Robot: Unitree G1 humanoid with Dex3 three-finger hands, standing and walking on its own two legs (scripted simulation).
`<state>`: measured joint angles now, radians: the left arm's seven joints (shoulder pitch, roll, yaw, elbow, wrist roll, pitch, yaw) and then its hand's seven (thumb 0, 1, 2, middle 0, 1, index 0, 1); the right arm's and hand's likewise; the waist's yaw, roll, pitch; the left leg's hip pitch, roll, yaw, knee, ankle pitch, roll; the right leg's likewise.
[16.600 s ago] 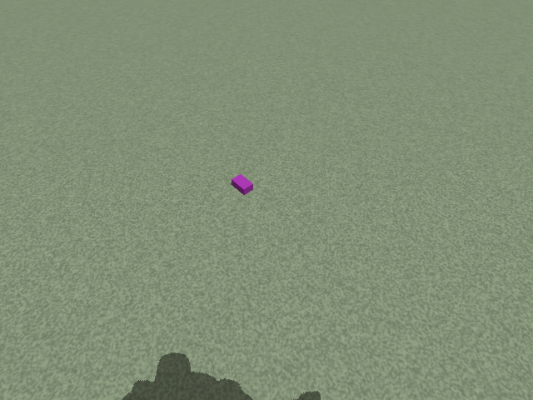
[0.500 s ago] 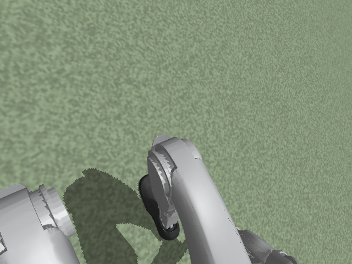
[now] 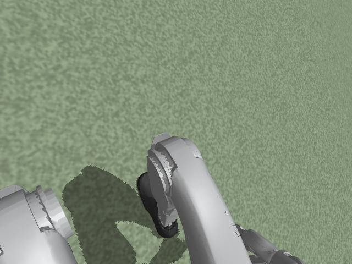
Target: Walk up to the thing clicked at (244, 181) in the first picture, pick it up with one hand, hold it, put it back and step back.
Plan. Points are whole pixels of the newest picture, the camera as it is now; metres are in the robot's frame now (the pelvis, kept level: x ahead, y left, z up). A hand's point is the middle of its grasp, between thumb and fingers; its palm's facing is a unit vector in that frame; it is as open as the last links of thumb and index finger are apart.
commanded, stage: close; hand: left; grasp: from above
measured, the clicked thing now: out of the picture +0.45 +0.35 -0.28
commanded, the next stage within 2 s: settle in 0.16 s
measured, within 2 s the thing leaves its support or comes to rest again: leaves its support in 0.54 s
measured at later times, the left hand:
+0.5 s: hand out of the picture +0.44 +0.35 -0.24, palm faces -0.41 -0.19 -0.89, open 8.9 cm
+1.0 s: hand out of the picture +0.43 +0.36 -0.15, palm faces -0.42 -0.15 -0.90, open 8.9 cm
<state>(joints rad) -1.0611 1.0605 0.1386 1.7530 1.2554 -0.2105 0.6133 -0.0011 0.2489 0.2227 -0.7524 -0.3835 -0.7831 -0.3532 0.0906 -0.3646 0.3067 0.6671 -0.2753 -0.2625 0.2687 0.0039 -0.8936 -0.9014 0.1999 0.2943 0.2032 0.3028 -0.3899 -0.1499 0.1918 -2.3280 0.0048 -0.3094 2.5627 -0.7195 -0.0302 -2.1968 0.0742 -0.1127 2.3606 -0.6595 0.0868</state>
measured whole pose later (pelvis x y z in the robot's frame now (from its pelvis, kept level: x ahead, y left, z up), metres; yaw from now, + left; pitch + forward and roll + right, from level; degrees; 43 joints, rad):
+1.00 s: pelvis +0.00 +0.00 +0.02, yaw +4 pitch +32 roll -12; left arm -0.98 0.83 0.07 1.45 1.18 -0.12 0.34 0.00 0.15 0.19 -0.91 -0.23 -0.94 -0.20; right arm 0.13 -0.32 0.14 0.67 -0.16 -0.13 0.25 0.00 -0.91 -0.90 0.20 0.29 0.20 0.30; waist -0.27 0.00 -0.01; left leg -2.35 0.00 -0.22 2.46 -0.68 -0.02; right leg -2.23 0.03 -0.05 2.33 -0.67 0.07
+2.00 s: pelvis +0.00 -0.01 +0.15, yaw +11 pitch +32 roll -6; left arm -0.57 0.61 -0.01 0.79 1.00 -0.05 0.05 -0.01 0.18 0.29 -0.82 -0.34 -0.85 -0.32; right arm 0.16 -0.27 -0.02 0.62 -0.01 0.05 0.06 0.01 -0.90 -0.90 0.20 0.29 0.21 0.30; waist -0.11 0.05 -0.19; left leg -1.93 0.02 -0.12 2.00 -0.63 -0.02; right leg -1.87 -0.01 -0.01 1.93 -0.63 0.06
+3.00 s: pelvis +0.06 -0.01 +0.42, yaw +13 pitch +10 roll -1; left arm -0.33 0.38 -0.18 0.82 0.96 0.06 0.12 -0.01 0.18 0.29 -0.81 -0.35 -0.84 -0.32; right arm 0.26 -0.24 -0.05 0.73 0.03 -0.02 -0.05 0.01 -0.90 -0.90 0.20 0.29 0.20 0.30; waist -0.05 0.04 -0.09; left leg -0.68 0.05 0.01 0.89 -0.38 -0.02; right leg -0.67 -0.02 0.03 0.87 -0.37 0.04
